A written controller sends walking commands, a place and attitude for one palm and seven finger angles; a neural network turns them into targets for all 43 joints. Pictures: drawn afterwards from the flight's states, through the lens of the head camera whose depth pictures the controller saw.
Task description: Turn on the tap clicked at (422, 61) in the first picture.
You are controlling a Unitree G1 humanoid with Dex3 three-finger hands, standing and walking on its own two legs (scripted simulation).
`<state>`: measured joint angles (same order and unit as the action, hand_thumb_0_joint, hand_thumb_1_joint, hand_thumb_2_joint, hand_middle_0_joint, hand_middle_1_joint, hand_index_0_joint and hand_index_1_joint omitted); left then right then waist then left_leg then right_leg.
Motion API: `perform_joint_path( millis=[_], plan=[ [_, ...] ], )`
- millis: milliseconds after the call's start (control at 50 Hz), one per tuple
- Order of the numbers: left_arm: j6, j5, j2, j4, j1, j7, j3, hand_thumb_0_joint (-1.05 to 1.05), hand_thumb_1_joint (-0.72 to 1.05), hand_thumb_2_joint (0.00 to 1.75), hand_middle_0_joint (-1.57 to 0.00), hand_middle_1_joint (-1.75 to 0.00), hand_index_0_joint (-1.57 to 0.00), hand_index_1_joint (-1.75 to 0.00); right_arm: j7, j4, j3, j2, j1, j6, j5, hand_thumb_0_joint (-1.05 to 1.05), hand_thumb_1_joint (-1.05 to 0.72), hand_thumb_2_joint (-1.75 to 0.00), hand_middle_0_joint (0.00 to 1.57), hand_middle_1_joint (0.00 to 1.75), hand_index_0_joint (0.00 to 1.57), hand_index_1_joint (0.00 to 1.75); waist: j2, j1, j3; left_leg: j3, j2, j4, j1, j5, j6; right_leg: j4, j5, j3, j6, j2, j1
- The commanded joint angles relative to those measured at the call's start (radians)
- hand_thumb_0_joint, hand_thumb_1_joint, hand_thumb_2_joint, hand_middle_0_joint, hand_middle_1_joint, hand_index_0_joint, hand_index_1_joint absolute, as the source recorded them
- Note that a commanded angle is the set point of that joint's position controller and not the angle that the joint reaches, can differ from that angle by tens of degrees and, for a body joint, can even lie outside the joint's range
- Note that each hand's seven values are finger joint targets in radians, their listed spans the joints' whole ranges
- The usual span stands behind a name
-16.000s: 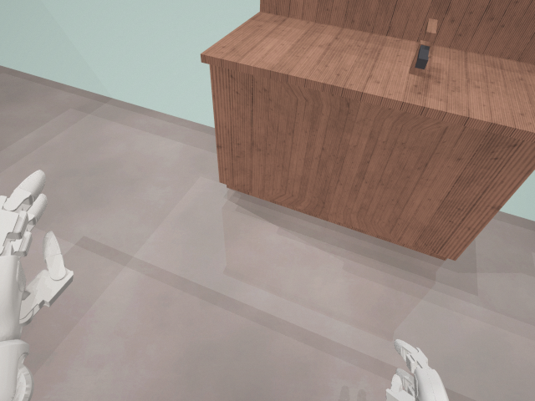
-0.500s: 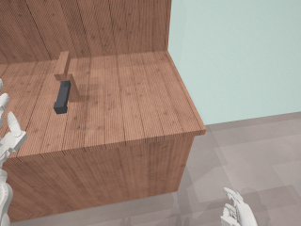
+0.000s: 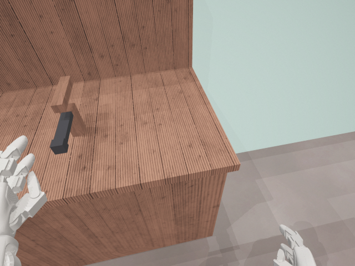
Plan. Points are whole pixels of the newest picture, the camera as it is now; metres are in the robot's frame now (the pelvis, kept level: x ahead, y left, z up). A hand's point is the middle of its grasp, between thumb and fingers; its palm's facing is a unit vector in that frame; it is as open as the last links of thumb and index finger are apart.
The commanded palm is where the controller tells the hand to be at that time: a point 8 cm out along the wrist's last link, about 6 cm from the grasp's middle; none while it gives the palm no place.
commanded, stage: turn the palm inward beside the body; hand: left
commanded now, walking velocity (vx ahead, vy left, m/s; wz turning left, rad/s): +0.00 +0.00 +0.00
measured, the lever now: (59, 146) +0.34 +0.33 +0.09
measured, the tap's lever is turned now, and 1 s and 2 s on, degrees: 0 0 0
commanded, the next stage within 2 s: reach beside the lever's end, fingers flat in 1.20 s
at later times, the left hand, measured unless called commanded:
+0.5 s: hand (29, 216) +0.15 +0.26 +0.15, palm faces +0.46 -0.87 -0.16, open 7.4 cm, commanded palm +0.10 +0.30 +0.16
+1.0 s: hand (41, 213) +0.16 +0.24 +0.15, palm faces +0.47 -0.87 -0.13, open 7.4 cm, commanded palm +0.10 +0.28 +0.16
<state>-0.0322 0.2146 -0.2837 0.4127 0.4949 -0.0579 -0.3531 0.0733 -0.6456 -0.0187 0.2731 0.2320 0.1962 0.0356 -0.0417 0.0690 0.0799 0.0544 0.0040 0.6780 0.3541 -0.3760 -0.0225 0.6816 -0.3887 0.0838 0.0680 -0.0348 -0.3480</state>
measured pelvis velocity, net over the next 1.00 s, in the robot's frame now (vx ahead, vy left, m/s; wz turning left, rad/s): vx -0.02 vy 0.01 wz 0.01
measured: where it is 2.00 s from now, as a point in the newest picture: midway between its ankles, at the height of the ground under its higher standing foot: outside the picture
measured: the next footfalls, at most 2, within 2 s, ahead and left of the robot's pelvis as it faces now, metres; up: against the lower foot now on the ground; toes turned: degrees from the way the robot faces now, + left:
none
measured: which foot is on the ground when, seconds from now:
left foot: down 0.00-1.00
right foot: down 0.00-1.00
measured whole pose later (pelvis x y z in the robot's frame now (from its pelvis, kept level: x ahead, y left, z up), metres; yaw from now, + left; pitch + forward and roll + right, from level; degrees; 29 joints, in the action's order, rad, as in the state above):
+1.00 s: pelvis -0.02 +0.01 +0.00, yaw +1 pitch +0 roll +0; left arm 0.14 0.23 -0.22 0.54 0.52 -0.19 -0.22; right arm 0.09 -0.64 0.04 0.24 0.20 0.23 0.03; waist -0.06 0.08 0.07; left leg 0.06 0.02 0.67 0.33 -0.34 -0.01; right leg 0.66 -0.35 0.09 0.06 -0.02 -0.31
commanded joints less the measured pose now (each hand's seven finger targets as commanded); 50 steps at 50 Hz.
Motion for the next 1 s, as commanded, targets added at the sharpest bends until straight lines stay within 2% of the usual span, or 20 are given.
perform_joint_path(
  millis=[0, 80, 120, 160, 220, 240, 280, 360, 400, 480, 500, 560, 660, 680, 700, 780, 800, 920, 960, 980],
  plan=[
    [-0.150, -0.029, -0.196, 0.294, -0.112, -0.042, -0.080, 0.00, 0.90, 0.90, -0.20, -0.30, -0.20, -0.30, 0.006, 0.151, -0.024, 0.078, -0.081, 0.094, -0.011, 0.00, -0.90, -0.90, 0.20, 0.30, 0.20, 0.30, 0.007, -0.008, 0.148, -0.035, 0.008, -0.030, -0.066, 0.374, 0.058, -0.086, 0.462, -0.049, -0.074, 0.063, 0.060],
    [-0.116, -0.030, -0.180, 0.230, -0.061, -0.079, -0.089, 0.00, 0.90, 0.90, -0.20, -0.30, -0.20, -0.30, 0.005, 0.150, -0.014, 0.076, -0.122, 0.096, -0.004, 0.00, -0.90, -0.90, 0.20, 0.30, 0.20, 0.30, -0.010, 0.011, 0.084, -0.030, 0.007, -0.055, -0.030, 0.289, 0.053, -0.109, 0.308, -0.040, -0.060, 0.054, 0.030],
    [-0.072, -0.015, -0.144, 0.232, -0.059, -0.081, -0.052, 0.00, 0.90, 0.90, -0.20, -0.30, -0.20, -0.30, 0.008, 0.165, -0.007, 0.073, -0.133, 0.091, -0.002, 0.00, -0.90, -0.90, 0.20, 0.30, 0.20, 0.30, -0.013, 0.014, 0.078, -0.026, 0.004, -0.073, -0.021, 0.253, 0.050, -0.120, 0.252, -0.033, -0.056, 0.055, 0.030],
    [-0.023, 0.000, -0.127, 0.224, -0.064, -0.078, -0.034, 0.00, 0.90, 0.90, -0.20, -0.30, -0.20, -0.30, 0.014, 0.171, -0.001, 0.075, -0.148, 0.084, 0.003, 0.00, -0.90, -0.90, 0.20, 0.30, 0.20, 0.30, 0.026, 0.013, 0.051, -0.021, 0.001, -0.089, -0.011, 0.216, 0.050, -0.141, 0.207, -0.033, -0.057, 0.054, 0.030],
    [0.023, -0.004, -0.114, 0.255, -0.087, -0.081, 0.000, 0.00, 0.90, 0.90, -0.20, -0.30, -0.20, -0.30, 0.022, 0.181, 0.011, 0.073, -0.163, 0.079, 0.006, 0.00, -0.90, -0.90, 0.20, 0.30, 0.20, 0.30, 0.003, 0.010, 0.027, -0.008, -0.001, -0.111, -0.019, 0.165, 0.050, -0.155, 0.135, -0.028, -0.054, 0.049, 0.012],
    [0.029, -0.008, -0.108, 0.268, -0.101, -0.085, 0.015, 0.00, 0.90, 0.90, -0.20, -0.30, -0.20, -0.30, 0.023, 0.182, 0.014, 0.073, -0.167, 0.081, 0.004, 0.00, -0.90, -0.90, 0.20, 0.30, 0.20, 0.30, 0.025, 0.005, 0.021, -0.001, -0.002, -0.115, -0.022, 0.164, 0.052, -0.157, 0.132, -0.027, -0.055, 0.048, 0.012],
    [0.030, -0.026, -0.130, 0.297, -0.121, -0.101, 0.007, 0.00, 0.90, 0.90, -0.20, -0.30, -0.20, -0.30, 0.026, 0.178, 0.020, 0.070, -0.178, 0.086, 0.003, 0.00, -0.90, -0.90, 0.20, 0.30, 0.20, 0.30, 0.004, 0.008, 0.008, 0.005, -0.002, -0.122, -0.025, 0.133, 0.052, -0.160, 0.095, -0.028, -0.054, 0.045, -0.003],
    [0.008, -0.034, -0.112, 0.323, -0.114, -0.125, 0.032, 0.00, 0.90, 0.90, -0.20, -0.30, -0.20, -0.30, 0.019, 0.180, 0.022, 0.068, -0.183, 0.093, -0.005, 0.00, -0.90, -0.90, 0.20, 0.30, 0.20, 0.30, 0.005, 0.002, 0.023, 0.011, 0.002, -0.124, -0.021, 0.075, 0.050, -0.156, 0.039, -0.029, -0.053, 0.043, -0.016],
    [0.000, -0.042, -0.107, 0.353, -0.110, -0.137, 0.036, 0.00, 0.90, 0.90, -0.20, -0.30, -0.20, -0.30, 0.015, 0.180, 0.027, 0.060, -0.183, 0.095, -0.006, 0.00, -0.90, -0.90, 0.20, 0.30, 0.20, 0.30, -0.048, 0.006, 0.037, 0.015, 0.004, -0.132, -0.026, 0.064, 0.041, -0.139, 0.040, -0.023, -0.047, 0.043, -0.013],
    [0.021, -0.026, -0.098, 0.320, -0.046, -0.141, 0.027, 0.00, 0.90, 0.90, -0.20, -0.30, -0.20, -0.30, 0.014, 0.175, 0.028, 0.064, -0.193, 0.093, -0.005, 0.00, -0.90, -0.90, 0.20, 0.30, 0.20, 0.30, -0.032, 0.015, 0.020, 0.016, 0.003, -0.128, -0.010, 0.060, 0.042, -0.147, 0.046, -0.023, -0.048, 0.042, -0.011],
    [0.030, -0.016, -0.064, 0.322, -0.052, -0.136, 0.057, 0.00, 0.90, 0.90, -0.20, -0.30, -0.20, -0.30, 0.015, 0.180, 0.031, 0.062, -0.191, 0.090, -0.004, 0.00, -0.90, -0.90, 0.20, 0.30, 0.20, 0.30, -0.004, 0.006, 0.014, 0.019, 0.003, -0.131, -0.005, 0.055, 0.041, -0.144, 0.046, -0.019, -0.048, 0.043, -0.008],
    [0.061, -0.001, -0.057, 0.314, -0.041, -0.131, 0.065, 0.00, 0.90, 0.90, -0.20, -0.30, -0.20, -0.30, 0.021, 0.182, 0.029, 0.067, -0.200, 0.088, -0.001, 0.00, -0.90, -0.90, 0.20, 0.30, 0.20, 0.30, 0.021, 0.006, -0.005, 0.015, 0.004, -0.128, 0.003, 0.033, 0.047, -0.163, 0.024, -0.025, -0.052, 0.045, -0.010],
    [0.072, -0.007, -0.077, 0.368, -0.074, -0.147, 0.055, 0.00, 0.90, 0.90, -0.20, -0.30, -0.20, -0.30, 0.025, 0.183, 0.028, 0.066, -0.196, 0.092, -0.004, 0.00, -0.90, -0.90, 0.20, 0.30, 0.20, 0.30, 0.010, 0.005, 0.021, 0.016, 0.007, -0.120, -0.017, 0.063, 0.048, -0.164, 0.040, -0.027, -0.052, 0.045, -0.002],
    [0.070, -0.014, -0.099, 0.377, -0.077, -0.154, 0.036, 0.00, 0.90, 0.90, -0.20, -0.30, -0.20, -0.30, 0.025, 0.177, 0.030, 0.066, -0.195, 0.094, -0.002, 0.00, -0.90, -0.90, 0.20, 0.30, 0.20, 0.30, -0.018, 0.012, 0.012, 0.019, 0.007, -0.124, -0.015, 0.065, 0.044, -0.161, 0.042, -0.026, -0.049, 0.044, -0.005],
    [0.065, -0.014, -0.071, 0.389, -0.086, -0.156, 0.062, 0.00, 0.90, 0.90, -0.20, -0.30, -0.20, -0.30, 0.024, 0.182, 0.030, 0.061, -0.193, 0.096, -0.003, 0.00, -0.90, -0.90, 0.20, 0.30, 0.20, 0.30, -0.018, 0.005, 0.016, 0.018, 0.008, -0.120, -0.021, 0.075, 0.044, -0.156, 0.049, -0.025, -0.049, 0.045, -0.005],
    [0.071, 0.006, -0.076, 0.350, -0.047, -0.154, 0.034, 0.00, 0.90, 0.90, -0.20, -0.30, -0.20, -0.30, 0.022, 0.167, 0.027, 0.065, -0.187, 0.101, -0.004, 0.00, -0.90, -0.90, 0.20, 0.30, 0.20, 0.30, -0.010, 0.014, 0.036, 0.010, 0.010, -0.103, -0.025, 0.127, 0.045, -0.165, 0.097, -0.031, -0.050, 0.046, 0.016],
    [0.072, 0.009, -0.047, 0.362, -0.054, -0.149, 0.064, 0.00, 0.90, 0.90, -0.20, -0.30, -0.20, -0.30, 0.021, 0.171, 0.028, 0.062, -0.185, 0.100, -0.003, 0.00, -0.90, -0.90, 0.20, 0.30, 0.20, 0.30, -0.005, 0.005, 0.036, 0.010, 0.008, -0.104, -0.032, 0.142, 0.044, -0.159, 0.116, -0.027, -0.048, 0.047, 0.019],
    [0.105, 0.007, -0.065, 0.353, -0.039, -0.137, 0.052, 0.00, 0.90, 0.90, -0.20, -0.30, -0.20, -0.30, 0.023, 0.179, 0.024, 0.066, -0.176, 0.096, -0.001, 0.00, -0.90, -0.90, 0.20, 0.30, 0.20, 0.30, 0.006, 0.015, 0.040, 0.001, 0.009, -0.103, -0.039, 0.194, 0.046, -0.163, 0.179, -0.032, -0.050, 0.050, 0.045],
    [0.104, 0.009, -0.062, 0.348, -0.039, -0.136, 0.052, 0.00, 0.90, 0.90, -0.20, -0.30, -0.20, -0.30, 0.022, 0.176, 0.023, 0.068, -0.171, 0.094, -0.003, 0.00, -0.90, -0.90, 0.20, 0.30, 0.20, 0.30, 0.043, 0.012, 0.042, -0.002, 0.009, -0.098, -0.042, 0.207, 0.049, -0.164, 0.199, -0.031, -0.054, 0.049, 0.046],
    [0.098, 0.004, -0.079, 0.365, -0.047, -0.141, 0.032, 0.00, 0.90, 0.90, -0.20, -0.30, -0.20, -0.30, 0.023, 0.173, 0.022, 0.066, -0.172, 0.096, 0.000, 0.00, -0.90, -0.90, 0.20, 0.30, 0.20, 0.30, 0.020, 0.019, 0.043, 0.000, 0.010, -0.101, -0.049, 0.219, 0.046, -0.162, 0.207, -0.030, -0.051, 0.048, 0.050]
  ],
)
